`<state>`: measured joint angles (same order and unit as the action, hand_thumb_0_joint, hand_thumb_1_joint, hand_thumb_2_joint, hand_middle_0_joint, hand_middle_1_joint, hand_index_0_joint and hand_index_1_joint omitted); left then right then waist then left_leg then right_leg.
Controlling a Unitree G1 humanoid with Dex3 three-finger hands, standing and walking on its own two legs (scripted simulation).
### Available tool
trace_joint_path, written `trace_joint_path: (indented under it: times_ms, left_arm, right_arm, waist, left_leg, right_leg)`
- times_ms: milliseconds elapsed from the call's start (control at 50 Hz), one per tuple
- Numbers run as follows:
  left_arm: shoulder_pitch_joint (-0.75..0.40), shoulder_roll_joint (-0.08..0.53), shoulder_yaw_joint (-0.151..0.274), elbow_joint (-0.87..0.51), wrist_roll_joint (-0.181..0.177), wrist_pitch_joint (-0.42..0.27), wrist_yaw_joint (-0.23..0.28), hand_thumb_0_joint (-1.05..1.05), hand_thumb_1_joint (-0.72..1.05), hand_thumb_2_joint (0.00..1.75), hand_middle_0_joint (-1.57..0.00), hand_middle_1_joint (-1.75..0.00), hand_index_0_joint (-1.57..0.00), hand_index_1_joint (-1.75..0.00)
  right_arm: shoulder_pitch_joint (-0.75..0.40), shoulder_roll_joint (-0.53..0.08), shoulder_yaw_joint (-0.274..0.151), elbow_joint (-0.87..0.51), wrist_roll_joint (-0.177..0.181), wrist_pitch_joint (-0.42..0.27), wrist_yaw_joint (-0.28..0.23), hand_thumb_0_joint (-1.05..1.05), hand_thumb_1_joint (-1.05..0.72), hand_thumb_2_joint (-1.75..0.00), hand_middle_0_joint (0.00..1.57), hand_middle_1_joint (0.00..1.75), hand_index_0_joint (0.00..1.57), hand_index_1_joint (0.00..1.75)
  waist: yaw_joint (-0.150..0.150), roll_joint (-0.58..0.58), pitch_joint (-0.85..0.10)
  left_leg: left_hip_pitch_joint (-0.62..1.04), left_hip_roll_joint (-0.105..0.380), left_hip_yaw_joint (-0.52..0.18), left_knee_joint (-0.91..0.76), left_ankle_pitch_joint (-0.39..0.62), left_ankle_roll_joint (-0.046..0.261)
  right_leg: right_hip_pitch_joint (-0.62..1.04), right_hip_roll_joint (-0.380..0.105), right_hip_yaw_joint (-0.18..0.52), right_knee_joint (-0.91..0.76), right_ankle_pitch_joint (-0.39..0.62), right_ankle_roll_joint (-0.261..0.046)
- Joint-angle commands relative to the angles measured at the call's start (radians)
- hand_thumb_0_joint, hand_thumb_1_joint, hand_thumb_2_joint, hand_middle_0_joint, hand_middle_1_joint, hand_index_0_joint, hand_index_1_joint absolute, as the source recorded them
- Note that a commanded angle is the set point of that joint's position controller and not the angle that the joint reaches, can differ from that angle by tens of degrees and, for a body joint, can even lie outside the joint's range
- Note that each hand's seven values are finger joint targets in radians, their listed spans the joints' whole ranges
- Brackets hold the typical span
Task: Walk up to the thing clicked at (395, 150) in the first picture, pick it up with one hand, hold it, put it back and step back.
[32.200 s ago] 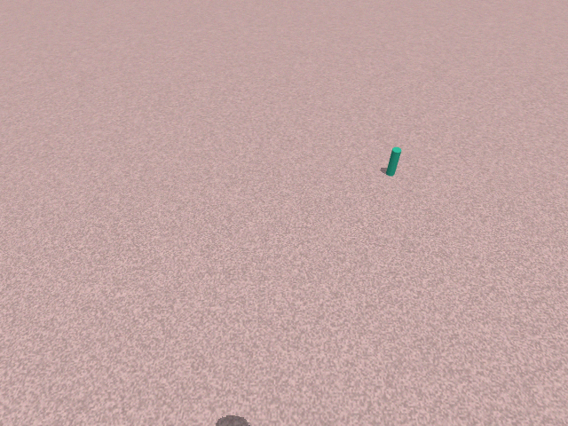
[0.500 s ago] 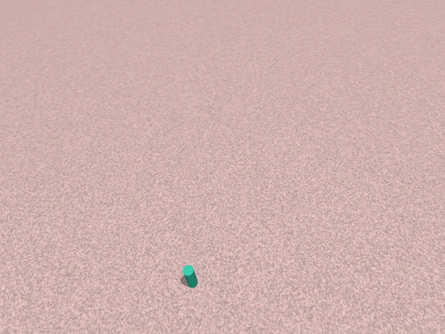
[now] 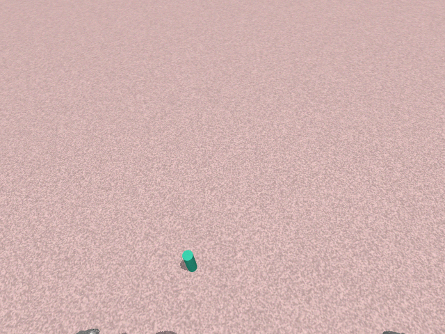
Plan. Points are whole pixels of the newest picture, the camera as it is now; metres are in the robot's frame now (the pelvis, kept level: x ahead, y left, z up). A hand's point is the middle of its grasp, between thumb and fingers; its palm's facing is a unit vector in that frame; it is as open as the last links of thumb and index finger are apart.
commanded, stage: step back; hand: left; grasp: from the side
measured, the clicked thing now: (190, 261) +0.46 +0.19 -0.70
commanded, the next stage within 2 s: none
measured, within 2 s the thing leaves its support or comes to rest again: neither
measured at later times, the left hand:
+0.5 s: hand out of the picture +0.04 +0.30 -0.17, palm faces -0.09 -0.92 -0.37, open 7.4 cm
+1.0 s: hand out of the picture -0.06 +0.32 -0.16, palm faces -0.01 -0.93 -0.37, open 7.4 cm
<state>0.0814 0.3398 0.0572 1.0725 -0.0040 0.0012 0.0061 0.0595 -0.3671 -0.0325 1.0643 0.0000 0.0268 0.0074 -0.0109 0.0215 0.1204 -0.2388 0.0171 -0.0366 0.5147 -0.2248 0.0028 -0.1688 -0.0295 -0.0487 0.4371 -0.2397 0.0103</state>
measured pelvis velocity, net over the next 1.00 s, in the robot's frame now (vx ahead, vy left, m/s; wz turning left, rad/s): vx -0.20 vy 0.06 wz -0.01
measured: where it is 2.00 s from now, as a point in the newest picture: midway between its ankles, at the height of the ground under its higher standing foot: outside the picture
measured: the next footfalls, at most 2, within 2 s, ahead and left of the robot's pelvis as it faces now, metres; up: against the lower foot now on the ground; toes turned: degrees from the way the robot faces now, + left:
right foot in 0.56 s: -0.08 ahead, -0.09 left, +0.00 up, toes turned -1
left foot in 0.88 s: -0.14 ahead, +0.16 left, +0.00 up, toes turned -3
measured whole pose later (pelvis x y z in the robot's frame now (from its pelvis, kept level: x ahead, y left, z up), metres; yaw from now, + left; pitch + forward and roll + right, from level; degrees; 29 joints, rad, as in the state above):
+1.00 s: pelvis -0.20 +0.06 -0.01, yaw -1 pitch -2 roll -1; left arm 0.11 0.39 0.08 0.81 0.01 0.07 0.02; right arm 0.16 -0.36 -0.04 0.86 -0.03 0.02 0.00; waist -0.01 -0.04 0.19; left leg -0.29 -0.03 -0.04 0.63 -0.30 0.03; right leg -0.47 0.10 0.15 1.07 -0.53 -0.03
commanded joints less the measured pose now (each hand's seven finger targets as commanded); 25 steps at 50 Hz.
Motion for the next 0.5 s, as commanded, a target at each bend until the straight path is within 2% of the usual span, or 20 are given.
trace_joint_path:
  times_ms: [0,20,40,60,80,100,120,140,160,180,200,220,240,260,300,340,380,440,460,480]
  left_arm:
    - [-0.078,0.293,0.070,-0.160,0.022,0.001,0.024,0.00,0.90,0.90,-0.20,-0.30,-0.20,-0.30]
    - [-0.090,0.296,0.073,-0.180,0.030,0.004,0.024,0.00,0.90,0.90,-0.20,-0.30,-0.20,-0.30]
    - [-0.117,0.298,0.072,-0.194,0.033,0.005,0.025,0.00,0.90,0.90,-0.20,-0.30,-0.20,-0.30]
    - [-0.124,0.287,0.066,-0.207,0.033,0.006,0.026,0.00,0.90,0.90,-0.20,-0.30,-0.20,-0.30]
    - [-0.127,0.276,0.062,-0.218,0.028,0.010,0.026,0.00,0.90,0.90,-0.20,-0.30,-0.20,-0.30]
    - [-0.107,0.253,0.057,-0.224,0.020,0.019,0.023,0.00,0.90,0.90,-0.20,-0.30,-0.20,-0.30]
    - [-0.088,0.206,0.051,-0.232,0.004,0.030,0.022,0.00,0.90,0.90,-0.20,-0.30,-0.20,-0.30]
    - [-0.056,0.169,0.046,-0.241,0.003,0.041,0.027,0.00,0.90,0.90,-0.20,-0.30,-0.20,-0.30]
    - [-0.027,0.188,0.050,-0.234,0.007,0.045,0.036,0.00,0.90,0.90,-0.20,-0.30,-0.20,-0.30]
    - [-0.036,0.196,0.049,-0.232,0.010,0.046,0.044,0.00,0.90,0.90,-0.20,-0.30,-0.20,-0.30]
    - [-0.018,0.208,0.049,-0.225,0.007,0.047,0.047,0.00,0.90,0.90,-0.20,-0.30,-0.20,-0.30]
    - [0.015,0.210,0.049,-0.217,0.001,0.047,0.045,0.00,0.90,0.90,-0.20,-0.30,-0.20,-0.30]
    - [0.043,0.216,0.052,-0.215,-0.001,0.045,0.042,0.00,0.90,0.90,-0.20,-0.30,-0.20,-0.30]
    - [0.054,0.226,0.056,-0.216,0.006,0.043,0.040,0.00,0.90,0.90,-0.20,-0.30,-0.20,-0.30]
    - [0.041,0.224,0.059,-0.237,0.013,0.038,0.035,0.00,0.90,0.90,-0.20,-0.30,-0.20,-0.30]
    - [0.029,0.217,0.060,-0.260,0.015,0.033,0.032,0.00,0.90,0.90,-0.20,-0.30,-0.20,-0.30]
    - [0.021,0.214,0.064,-0.272,0.014,0.026,0.028,0.00,0.90,0.90,-0.20,-0.30,-0.20,-0.30]
    - [0.078,0.206,0.070,-0.263,0.017,0.022,0.021,0.00,0.90,0.90,-0.20,-0.30,-0.20,-0.30]
    - [0.096,0.209,0.072,-0.259,0.018,0.019,0.017,0.00,0.90,0.90,-0.20,-0.30,-0.20,-0.30]
    - [0.119,0.200,0.072,-0.248,0.023,0.016,0.014,0.00,0.90,0.90,-0.20,-0.30,-0.20,-0.30]
  right_arm:
    - [0.074,-0.182,-0.059,-0.102,-0.001,0.016,-0.005,0.00,-0.90,-0.90,0.20,0.30,0.20,0.30]
    - [0.094,-0.184,-0.062,-0.116,-0.002,0.021,-0.001,0.00,-0.90,-0.90,0.20,0.30,0.20,0.30]
    - [0.116,-0.184,-0.066,-0.123,0.000,0.024,0.002,0.00,-0.90,-0.90,0.20,0.30,0.20,0.30]
    - [0.133,-0.181,-0.067,-0.127,0.001,0.020,0.002,0.00,-0.90,-0.90,0.20,0.30,0.20,0.30]
    - [0.157,-0.181,-0.070,-0.127,-0.002,0.012,0.002,0.00,-0.90,-0.90,0.20,0.30,0.20,0.30]
    - [0.153,-0.198,-0.076,-0.132,-0.012,0.001,-0.002,0.00,-0.90,-0.90,0.20,0.30,0.20,0.30]
    - [0.131,-0.255,-0.091,-0.146,-0.032,-0.007,-0.006,0.00,-0.90,-0.90,0.20,0.30,0.20,0.30]
    - [0.140,-0.312,-0.103,-0.163,-0.041,-0.016,-0.006,0.00,-0.90,-0.90,0.20,0.30,0.20,0.30]
    - [0.133,-0.345,-0.109,-0.179,-0.029,-0.020,-0.008,0.00,-0.90,-0.90,0.20,0.30,0.20,0.30]
    - [0.109,-0.334,-0.109,-0.195,-0.030,-0.020,-0.014,0.00,-0.90,-0.90,0.20,0.30,0.20,0.30]
    - [0.058,-0.297,-0.099,-0.206,-0.027,-0.020,-0.024,0.00,-0.90,-0.90,0.20,0.30,0.20,0.30]
    - [0.029,-0.261,-0.093,-0.220,-0.034,-0.020,-0.031,0.00,-0.90,-0.90,0.20,0.30,0.20,0.30]
    - [0.038,-0.246,-0.088,-0.232,-0.033,-0.020,-0.037,0.00,-0.90,-0.90,0.20,0.30,0.20,0.30]
    - [0.050,-0.237,-0.088,-0.241,-0.032,-0.020,-0.040,0.00,-0.90,-0.90,0.20,0.30,0.20,0.30]
    - [0.091,-0.220,-0.089,-0.248,-0.029,-0.020,-0.042,0.00,-0.90,-0.90,0.20,0.30,0.20,0.30]
    - [0.124,-0.232,-0.095,-0.254,-0.027,-0.021,-0.044,0.00,-0.90,-0.90,0.20,0.30,0.20,0.30]
    - [0.143,-0.238,-0.094,-0.263,-0.026,-0.020,-0.043,0.00,-0.90,-0.90,0.20,0.30,0.20,0.30]
    - [0.100,-0.252,-0.091,-0.285,-0.025,-0.014,-0.038,0.00,-0.90,-0.90,0.20,0.30,0.20,0.30]
    - [0.087,-0.256,-0.089,-0.290,-0.023,-0.011,-0.036,0.00,-0.90,-0.90,0.20,0.30,0.20,0.30]
    - [0.076,-0.255,-0.088,-0.292,-0.019,-0.006,-0.035,0.00,-0.90,-0.90,0.20,0.30,0.20,0.30]
  waist:
    - [-0.018,-0.201,-0.182]
    - [-0.020,-0.214,-0.165]
    - [-0.036,-0.222,-0.146]
    - [-0.038,-0.217,-0.141]
    - [-0.044,-0.203,-0.148]
    - [-0.035,-0.093,-0.138]
    - [-0.017,0.092,-0.141]
    - [-0.011,0.173,-0.144]
    - [-0.022,0.164,-0.197]
    - [-0.026,0.150,-0.212]
    - [0.002,0.112,-0.211]
    - [0.025,0.111,-0.210]
    - [0.034,0.129,-0.213]
    - [0.027,0.122,-0.204]
    - [-0.003,0.079,-0.190]
    - [-0.027,0.083,-0.181]
    - [-0.043,0.089,-0.181]
    - [-0.026,0.128,-0.204]
    - [-0.019,0.127,-0.217]
    - [-0.006,0.111,-0.227]
  left_leg:
    - [-0.018,-0.062,0.003,0.337,-0.170,0.053]
    - [-0.028,-0.051,-0.021,0.377,-0.272,0.059]
    - [-0.033,-0.039,-0.039,0.375,-0.280,0.065]
    - [-0.037,-0.030,-0.027,0.292,-0.226,0.065]
    - [-0.031,-0.020,-0.008,0.153,-0.092,0.061]
    - [-0.038,0.024,-0.034,-0.018,0.227,0.057]
    - [0.001,0.152,-0.228,-0.085,0.489,0.094]
    - [0.087,0.252,-0.382,-0.122,0.664,0.152]
    - [0.096,0.313,-0.428,-0.102,0.700,0.226]
    - [0.099,0.314,-0.438,-0.101,0.675,0.225]
    - [0.112,0.275,-0.341,-0.073,0.642,0.221]
    - [0.145,0.227,-0.263,-0.044,0.618,0.198]
    - [0.166,0.226,-0.251,-0.030,0.605,0.212]
    - [0.162,0.230,-0.244,-0.028,0.593,0.233]
    - [0.195,0.223,-0.233,-0.024,0.586,0.239]
    - [0.230,0.241,-0.237,-0.014,0.589,0.263]
    - [0.230,0.236,-0.224,-0.004,0.585,0.261]
    - [0.167,0.241,-0.221,-0.010,0.444,0.245]
    - [0.142,0.228,-0.214,0.004,0.393,0.230]
    - [0.109,0.208,-0.194,0.026,0.340,0.208]
  right_leg:
    - [-0.037,-0.315,0.251,-0.042,0.450,-0.246]
    - [-0.085,-0.334,0.249,-0.027,0.430,-0.259]
    - [-0.110,-0.328,0.231,-0.002,0.429,-0.251]
    - [-0.097,-0.297,0.208,0.045,0.429,-0.225]
    - [-0.071,-0.252,0.169,0.112,0.397,-0.176]
    - [-0.056,-0.165,0.102,0.211,0.296,-0.116]
    - [-0.134,-0.009,0.046,0.388,0.108,-0.057]
    - [-0.277,0.119,0.127,0.504,-0.373,-0.047]
    - [-0.268,0.131,0.221,0.637,-0.445,-0.047]
    - [-0.289,0.135,0.269,0.701,-0.440,-0.049]
    - [-0.312,0.124,0.277,0.758,-0.385,-0.051]
    - [-0.335,0.118,0.269,0.779,-0.321,-0.047]
    - [-0.339,0.110,0.253,0.783,-0.291,-0.035]
    - [-0.328,0.105,0.235,0.793,-0.288,-0.020]
    - [-0.334,0.107,0.219,0.743,-0.291,0.002]
    - [-0.341,0.095,0.209,0.650,-0.299,0.013]
    - [-0.312,0.086,0.183,0.556,-0.294,0.013]
    - [-0.212,0.057,0.119,0.397,-0.252,0.002]
    - [-0.171,0.050,0.106,0.311,-0.224,-0.007]
    - [-0.113,0.051,0.089,0.198,-0.153,-0.019]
